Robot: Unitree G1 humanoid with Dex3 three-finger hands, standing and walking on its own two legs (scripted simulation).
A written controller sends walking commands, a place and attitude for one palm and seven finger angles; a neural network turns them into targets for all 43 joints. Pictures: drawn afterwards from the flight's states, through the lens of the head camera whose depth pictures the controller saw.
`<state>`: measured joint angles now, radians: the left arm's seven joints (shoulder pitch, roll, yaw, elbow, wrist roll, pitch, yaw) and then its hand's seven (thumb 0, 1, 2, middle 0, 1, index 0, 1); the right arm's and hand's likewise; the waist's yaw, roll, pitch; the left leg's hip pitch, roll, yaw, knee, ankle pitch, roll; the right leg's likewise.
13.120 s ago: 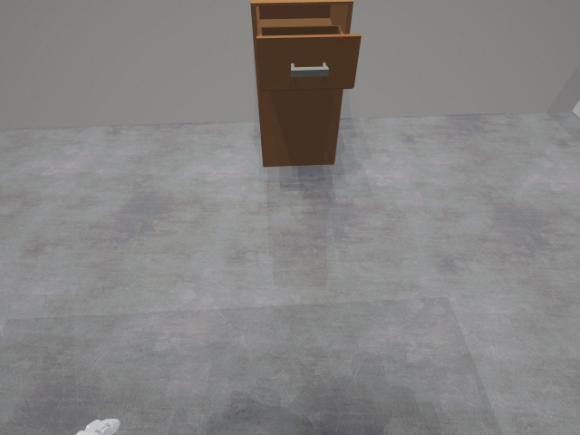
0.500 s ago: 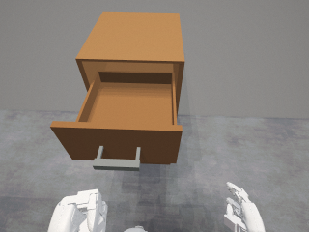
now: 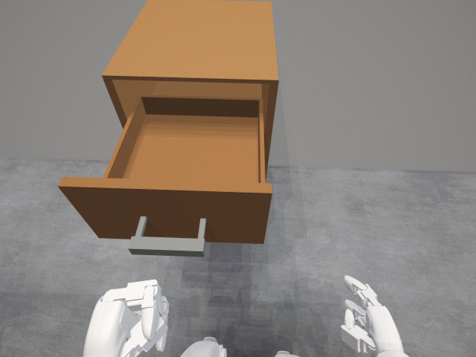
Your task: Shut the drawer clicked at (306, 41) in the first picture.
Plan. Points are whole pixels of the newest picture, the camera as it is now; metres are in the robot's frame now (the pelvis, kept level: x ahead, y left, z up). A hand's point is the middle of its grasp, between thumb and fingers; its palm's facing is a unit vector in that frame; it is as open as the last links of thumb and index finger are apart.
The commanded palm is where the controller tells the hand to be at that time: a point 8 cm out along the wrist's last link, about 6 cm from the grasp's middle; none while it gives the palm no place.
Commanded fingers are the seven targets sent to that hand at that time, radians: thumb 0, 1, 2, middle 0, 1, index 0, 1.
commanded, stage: bring the fist close to the handle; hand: left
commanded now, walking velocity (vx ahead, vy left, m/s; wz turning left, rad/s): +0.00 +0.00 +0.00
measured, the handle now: (170, 235) +0.32 +0.14 +0.01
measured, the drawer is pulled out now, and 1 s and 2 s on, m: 0.30 0.30 0.23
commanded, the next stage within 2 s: push the drawer shut in 1.02 s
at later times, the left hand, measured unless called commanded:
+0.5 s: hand (184, 308) +0.20 +0.10 +0.03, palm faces +0.00 -1.00 +0.01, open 3.3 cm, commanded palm +0.18 +0.15 +0.02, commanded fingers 0.00 0.90 0.90 -1.40 -1.60 -1.40 -1.60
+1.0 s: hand (185, 298) +0.22 +0.10 +0.01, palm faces +0.01 -1.00 +0.01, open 3.3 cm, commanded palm +0.19 +0.15 +0.01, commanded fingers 0.00 0.90 0.90 -1.40 -1.60 -1.40 -1.60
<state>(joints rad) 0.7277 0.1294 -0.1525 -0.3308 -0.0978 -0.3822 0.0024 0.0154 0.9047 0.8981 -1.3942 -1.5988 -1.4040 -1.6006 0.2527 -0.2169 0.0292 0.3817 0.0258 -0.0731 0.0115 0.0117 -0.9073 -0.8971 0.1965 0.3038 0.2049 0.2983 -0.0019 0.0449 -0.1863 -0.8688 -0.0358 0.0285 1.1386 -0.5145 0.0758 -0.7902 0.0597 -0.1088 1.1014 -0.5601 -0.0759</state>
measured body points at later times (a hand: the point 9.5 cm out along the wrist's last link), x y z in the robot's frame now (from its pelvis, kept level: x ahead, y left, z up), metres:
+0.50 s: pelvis +0.00 -0.01 -0.02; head +0.07 -0.01 +0.42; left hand +0.19 +0.15 +0.03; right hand +0.19 -0.23 -0.10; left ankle +0.02 +0.07 -0.65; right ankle -0.01 -0.08 -0.65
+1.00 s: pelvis +0.00 -0.01 -0.03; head +0.09 +0.00 +0.42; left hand +0.21 +0.15 +0.01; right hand +0.19 -0.23 -0.11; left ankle +0.02 +0.07 -0.65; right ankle -0.01 -0.08 -0.65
